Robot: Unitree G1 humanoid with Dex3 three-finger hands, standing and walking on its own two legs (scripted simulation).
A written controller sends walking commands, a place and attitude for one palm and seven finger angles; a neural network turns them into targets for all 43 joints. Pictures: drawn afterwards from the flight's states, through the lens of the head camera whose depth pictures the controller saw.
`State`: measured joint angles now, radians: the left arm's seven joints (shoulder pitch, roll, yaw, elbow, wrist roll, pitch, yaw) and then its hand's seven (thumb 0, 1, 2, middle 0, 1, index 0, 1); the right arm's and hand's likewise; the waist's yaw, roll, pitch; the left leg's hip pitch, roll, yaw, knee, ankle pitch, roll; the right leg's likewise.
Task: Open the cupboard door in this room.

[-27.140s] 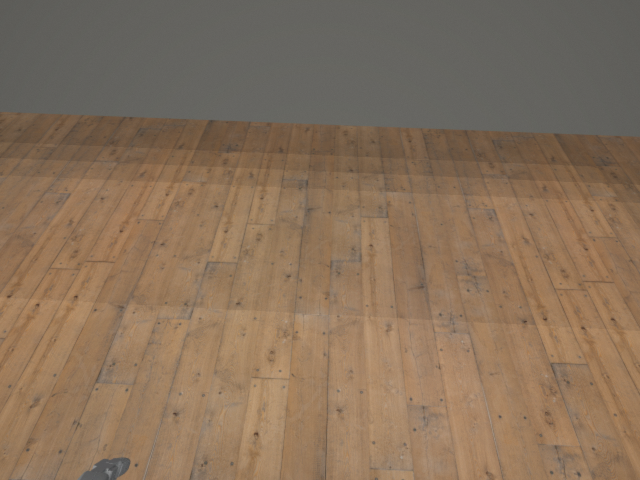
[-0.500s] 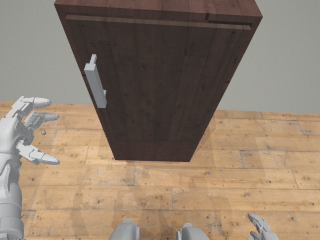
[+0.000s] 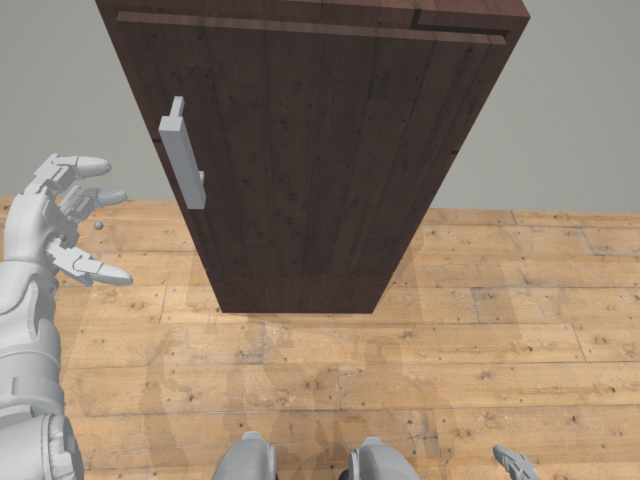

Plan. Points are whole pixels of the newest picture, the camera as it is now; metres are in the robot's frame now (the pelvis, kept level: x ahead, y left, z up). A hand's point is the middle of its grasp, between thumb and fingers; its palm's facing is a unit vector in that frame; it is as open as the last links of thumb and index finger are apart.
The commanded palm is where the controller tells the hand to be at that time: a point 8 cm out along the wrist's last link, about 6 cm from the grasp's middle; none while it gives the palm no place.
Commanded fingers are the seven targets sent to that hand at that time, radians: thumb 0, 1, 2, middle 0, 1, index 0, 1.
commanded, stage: move the hooked fingers beside the handle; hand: left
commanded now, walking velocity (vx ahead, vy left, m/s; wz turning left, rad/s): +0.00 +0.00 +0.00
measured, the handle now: (188, 156) +0.52 +0.19 +0.05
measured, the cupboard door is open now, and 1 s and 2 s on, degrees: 0 0 0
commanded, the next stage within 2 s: slide the fingers in behind the handle in 1.40 s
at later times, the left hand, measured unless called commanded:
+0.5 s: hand (128, 183) +0.46 +0.25 +0.06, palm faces +0.03 -1.00 -0.01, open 13.9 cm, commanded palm +0.45 +0.29 +0.05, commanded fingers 0.00 -0.50 0.30 -0.30 -1.20 -0.30 -1.20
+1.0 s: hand (127, 177) +0.48 +0.26 +0.05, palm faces +0.04 -1.00 -0.01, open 13.9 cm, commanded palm +0.46 +0.29 +0.05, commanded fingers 0.00 -0.50 0.30 -0.30 -1.20 -0.30 -1.20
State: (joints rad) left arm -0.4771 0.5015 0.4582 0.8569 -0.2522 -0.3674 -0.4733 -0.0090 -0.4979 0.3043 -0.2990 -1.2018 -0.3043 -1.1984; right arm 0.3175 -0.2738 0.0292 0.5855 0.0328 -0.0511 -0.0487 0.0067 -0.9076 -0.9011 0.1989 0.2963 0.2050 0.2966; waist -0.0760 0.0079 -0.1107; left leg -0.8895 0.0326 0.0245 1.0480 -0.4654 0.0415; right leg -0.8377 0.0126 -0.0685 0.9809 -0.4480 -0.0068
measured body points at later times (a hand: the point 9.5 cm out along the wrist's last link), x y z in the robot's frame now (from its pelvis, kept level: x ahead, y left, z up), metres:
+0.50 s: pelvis +0.00 +0.00 -0.01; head +0.12 +0.03 +0.42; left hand +0.45 +0.30 +0.06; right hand +0.03 -0.27 -0.11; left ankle +0.02 +0.09 -0.67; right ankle +0.01 -0.12 -0.67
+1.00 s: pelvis +0.00 +0.00 -0.01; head +0.14 +0.03 +0.42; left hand +0.47 +0.31 +0.05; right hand +0.02 -0.28 -0.11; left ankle +0.02 +0.09 -0.67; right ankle +0.01 -0.12 -0.67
